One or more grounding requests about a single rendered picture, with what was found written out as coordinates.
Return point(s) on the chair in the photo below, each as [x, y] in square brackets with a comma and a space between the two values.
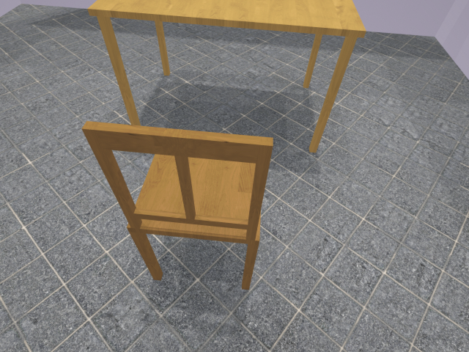
[201, 185]

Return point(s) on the table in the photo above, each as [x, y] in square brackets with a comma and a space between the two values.
[330, 17]

